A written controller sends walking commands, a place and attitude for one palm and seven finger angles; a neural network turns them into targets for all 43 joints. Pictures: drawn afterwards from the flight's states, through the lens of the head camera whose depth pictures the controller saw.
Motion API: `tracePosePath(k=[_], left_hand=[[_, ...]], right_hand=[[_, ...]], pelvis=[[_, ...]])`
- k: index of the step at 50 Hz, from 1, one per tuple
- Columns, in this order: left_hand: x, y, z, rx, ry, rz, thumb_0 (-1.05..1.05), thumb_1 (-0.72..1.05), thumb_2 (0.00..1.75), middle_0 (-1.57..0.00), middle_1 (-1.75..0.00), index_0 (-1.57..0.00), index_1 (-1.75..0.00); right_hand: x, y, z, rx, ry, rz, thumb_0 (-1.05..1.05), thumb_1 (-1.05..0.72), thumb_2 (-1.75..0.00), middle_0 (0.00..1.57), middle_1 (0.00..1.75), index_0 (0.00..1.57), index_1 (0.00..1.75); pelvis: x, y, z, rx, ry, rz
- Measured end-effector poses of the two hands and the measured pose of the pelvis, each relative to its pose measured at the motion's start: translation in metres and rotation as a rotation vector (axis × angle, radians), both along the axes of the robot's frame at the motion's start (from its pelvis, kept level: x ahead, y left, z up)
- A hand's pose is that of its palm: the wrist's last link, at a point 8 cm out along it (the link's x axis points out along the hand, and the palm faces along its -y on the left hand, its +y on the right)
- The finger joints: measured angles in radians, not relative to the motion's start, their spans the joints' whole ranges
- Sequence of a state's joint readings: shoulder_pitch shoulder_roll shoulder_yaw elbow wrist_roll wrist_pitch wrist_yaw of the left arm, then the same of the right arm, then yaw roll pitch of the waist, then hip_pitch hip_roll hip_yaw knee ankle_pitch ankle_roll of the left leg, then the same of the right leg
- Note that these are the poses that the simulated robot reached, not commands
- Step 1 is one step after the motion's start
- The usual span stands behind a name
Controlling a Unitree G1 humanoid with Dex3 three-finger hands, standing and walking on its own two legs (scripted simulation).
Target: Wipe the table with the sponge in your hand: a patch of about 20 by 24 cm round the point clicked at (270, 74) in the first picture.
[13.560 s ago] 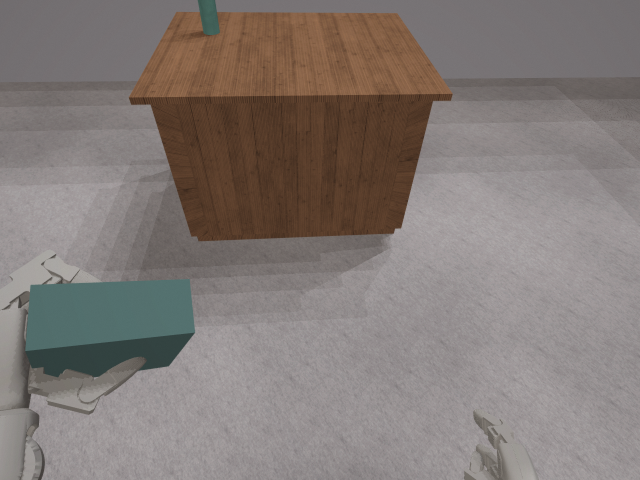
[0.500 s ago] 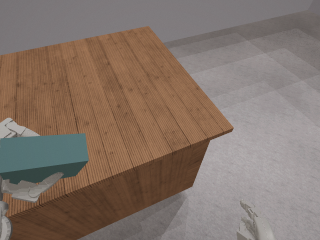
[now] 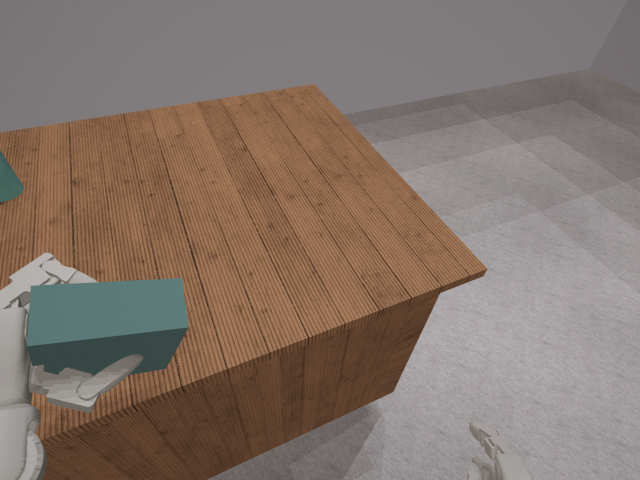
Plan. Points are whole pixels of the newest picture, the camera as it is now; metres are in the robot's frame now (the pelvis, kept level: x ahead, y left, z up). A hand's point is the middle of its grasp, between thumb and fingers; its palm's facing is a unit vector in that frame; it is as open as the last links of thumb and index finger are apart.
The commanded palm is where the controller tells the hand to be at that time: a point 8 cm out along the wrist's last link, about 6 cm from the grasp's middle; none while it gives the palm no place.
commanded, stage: come to a stop and stand still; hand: left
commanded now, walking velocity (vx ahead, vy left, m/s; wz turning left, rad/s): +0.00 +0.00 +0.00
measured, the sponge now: (132, 332) +0.23 +0.22 +0.12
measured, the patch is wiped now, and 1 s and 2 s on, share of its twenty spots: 0.00 0.00 0.00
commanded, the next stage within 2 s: look again from close up in 1.00 s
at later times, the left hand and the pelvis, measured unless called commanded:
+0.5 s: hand (46, 281) +0.24 +0.29 +0.17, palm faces +0.48 -0.78 -0.40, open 9.6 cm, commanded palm +0.15 +0.28 +0.18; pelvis -0.01 +0.00 +0.01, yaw +0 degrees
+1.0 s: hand (64, 287) +0.24 +0.27 +0.17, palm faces +0.38 -0.87 -0.32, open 9.6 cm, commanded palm +0.18 +0.31 +0.18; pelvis +0.02 +0.03 +0.01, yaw +0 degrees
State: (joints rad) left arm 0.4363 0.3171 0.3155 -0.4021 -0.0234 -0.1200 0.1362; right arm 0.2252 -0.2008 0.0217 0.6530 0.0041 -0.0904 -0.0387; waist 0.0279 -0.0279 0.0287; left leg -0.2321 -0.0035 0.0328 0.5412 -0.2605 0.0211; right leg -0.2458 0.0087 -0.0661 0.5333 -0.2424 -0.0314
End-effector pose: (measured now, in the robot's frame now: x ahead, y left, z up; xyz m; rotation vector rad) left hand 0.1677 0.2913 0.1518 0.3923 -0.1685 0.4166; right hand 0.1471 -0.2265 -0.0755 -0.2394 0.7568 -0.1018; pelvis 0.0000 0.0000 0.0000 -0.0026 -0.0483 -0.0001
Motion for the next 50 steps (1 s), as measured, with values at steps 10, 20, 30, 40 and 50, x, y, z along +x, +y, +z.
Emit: tracePosePath(k=[10, 20, 30, 40, 50], left_hand=[[0.002, -0.002, 0.050, 0.125, -0.150, -0.061, -0.01, -0.45, 1.01, -0.80, -1.35, -0.80, -1.34], [0.005, 0.007, 0.018, 0.092, 0.044, -0.001, -0.01, -0.46, 1.01, -0.80, -1.34, -0.81, -1.34], [0.032, 0.001, 0.031, 0.086, -0.102, -0.122, -0.01, -0.46, 1.01, -0.81, -1.34, -0.81, -1.34], [0.031, 0.032, 0.026, 0.151, -0.042, -0.111, -0.01, -0.46, 1.01, -0.81, -1.34, -0.81, -1.34], [0.032, 0.025, 0.026, 0.041, -0.126, -0.098, -0.01, -0.46, 1.01, -0.81, -1.34, -0.81, -1.34]], right_hand=[[0.021, 0.015, 0.019, 0.017, -0.094, 0.038, 0.01, -0.90, -0.90, 0.20, 0.30, 0.20, 0.30], [0.025, 0.018, 0.011, 0.033, -0.057, 0.047, 0.01, -0.90, -0.90, 0.20, 0.30, 0.20, 0.30], [0.012, 0.013, 0.009, 0.019, -0.036, 0.042, 0.01, -0.90, -0.90, 0.20, 0.30, 0.20, 0.30], [0.020, 0.028, 0.013, -0.005, -0.021, 0.014, 0.01, -0.90, -0.90, 0.20, 0.30, 0.20, 0.30], [0.055, 0.049, 0.027, 0.008, -0.117, 0.083, 0.01, -0.90, -0.90, 0.20, 0.30, 0.20, 0.30]], pelvis=[[-0.001, 0.005, 0.007, -0.014, 0.014, 0.011], [0.003, 0.004, 0.009, -0.015, 0.029, 0.013], [-0.003, 0.015, 0.007, -0.013, 0.043, -0.017], [0.016, 0.025, 0.006, -0.008, 0.041, -0.001], [0.019, 0.034, 0.006, -0.018, 0.029, -0.006]])
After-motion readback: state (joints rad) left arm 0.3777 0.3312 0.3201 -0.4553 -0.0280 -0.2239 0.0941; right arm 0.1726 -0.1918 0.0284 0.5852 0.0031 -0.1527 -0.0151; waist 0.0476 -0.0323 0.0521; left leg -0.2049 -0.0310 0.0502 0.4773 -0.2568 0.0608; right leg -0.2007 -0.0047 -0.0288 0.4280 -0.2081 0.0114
